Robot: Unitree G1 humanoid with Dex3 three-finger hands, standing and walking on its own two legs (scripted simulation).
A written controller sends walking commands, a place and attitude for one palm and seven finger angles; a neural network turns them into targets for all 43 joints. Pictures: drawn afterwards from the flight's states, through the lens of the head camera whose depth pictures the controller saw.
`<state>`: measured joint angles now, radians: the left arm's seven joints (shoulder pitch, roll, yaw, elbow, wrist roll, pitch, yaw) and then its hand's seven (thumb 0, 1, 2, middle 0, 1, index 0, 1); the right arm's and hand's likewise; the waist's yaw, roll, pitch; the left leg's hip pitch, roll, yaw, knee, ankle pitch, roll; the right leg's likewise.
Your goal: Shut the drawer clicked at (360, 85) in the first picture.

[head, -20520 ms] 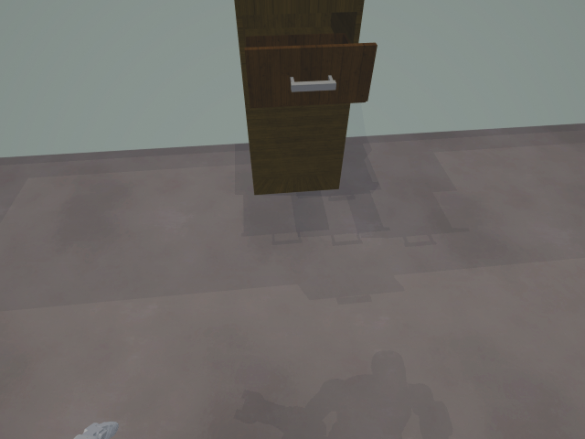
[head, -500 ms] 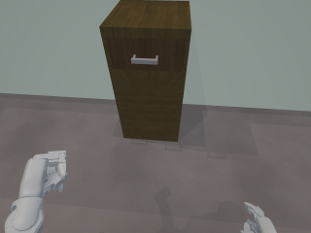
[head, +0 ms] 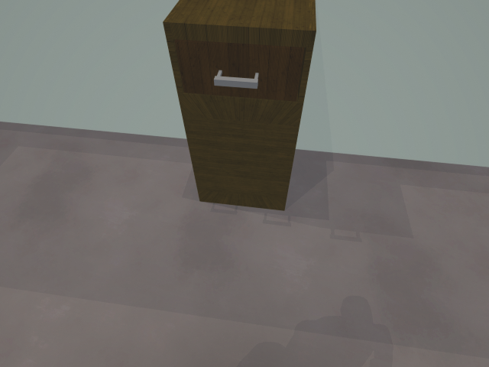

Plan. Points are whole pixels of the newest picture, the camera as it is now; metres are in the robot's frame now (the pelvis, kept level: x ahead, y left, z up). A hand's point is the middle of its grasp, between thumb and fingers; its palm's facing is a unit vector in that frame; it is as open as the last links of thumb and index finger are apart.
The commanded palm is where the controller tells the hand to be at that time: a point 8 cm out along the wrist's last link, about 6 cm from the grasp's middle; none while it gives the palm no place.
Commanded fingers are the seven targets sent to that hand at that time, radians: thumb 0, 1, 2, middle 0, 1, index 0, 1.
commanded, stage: let the arm hang, fingers relaxed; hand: left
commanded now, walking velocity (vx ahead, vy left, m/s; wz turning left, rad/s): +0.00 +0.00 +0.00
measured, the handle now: (237, 78) +0.91 +0.08 -0.03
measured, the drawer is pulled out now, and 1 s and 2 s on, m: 0.00 0.00 0.00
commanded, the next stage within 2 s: look to check the result in 0.50 s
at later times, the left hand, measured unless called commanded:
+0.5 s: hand out of the picture +0.01 +0.16 -0.17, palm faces +0.02 -0.98 -0.20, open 7.3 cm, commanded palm none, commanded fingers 0.00 0.90 0.90 -0.20 -0.30 -0.20 -0.30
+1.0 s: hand out of the picture +0.01 +0.14 -0.17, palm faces +0.03 -0.98 -0.19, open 7.3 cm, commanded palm none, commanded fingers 0.00 0.90 0.90 -0.20 -0.30 -0.20 -0.30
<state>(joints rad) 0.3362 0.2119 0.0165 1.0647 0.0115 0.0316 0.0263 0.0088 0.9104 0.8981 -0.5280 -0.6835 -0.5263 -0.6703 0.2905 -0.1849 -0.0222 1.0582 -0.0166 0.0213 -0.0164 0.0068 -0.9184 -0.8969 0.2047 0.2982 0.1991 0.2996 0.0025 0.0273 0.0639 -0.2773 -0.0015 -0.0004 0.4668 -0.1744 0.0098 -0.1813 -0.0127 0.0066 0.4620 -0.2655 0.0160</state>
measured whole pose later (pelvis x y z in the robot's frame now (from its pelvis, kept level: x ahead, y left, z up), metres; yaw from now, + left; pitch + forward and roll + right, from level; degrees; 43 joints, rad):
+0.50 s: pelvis +0.01 -0.01 +0.00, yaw -1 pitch -2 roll +0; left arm 0.27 0.14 0.01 1.13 0.01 0.00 0.04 0.01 0.92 0.90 -0.20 -0.30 -0.20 -0.31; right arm 0.30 -0.13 -0.02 1.14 -0.02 0.00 -0.03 0.00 -0.92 -0.90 0.20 0.30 0.20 0.30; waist -0.02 0.02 0.04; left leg -0.23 0.01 0.01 0.43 -0.17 -0.01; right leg -0.15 0.00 0.02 0.45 -0.27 0.00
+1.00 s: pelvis +0.02 -0.02 +0.00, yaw -1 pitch -2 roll +0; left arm 0.28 0.13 0.02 1.14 0.01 0.00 0.04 0.00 0.91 0.90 -0.20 -0.30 -0.20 -0.30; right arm 0.27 -0.13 -0.03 1.14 -0.02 0.00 -0.03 0.00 -0.91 -0.90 0.20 0.30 0.20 0.30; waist -0.01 0.02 0.04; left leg -0.21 0.03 0.00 0.43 -0.19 -0.03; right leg -0.13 0.02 0.01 0.44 -0.28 -0.02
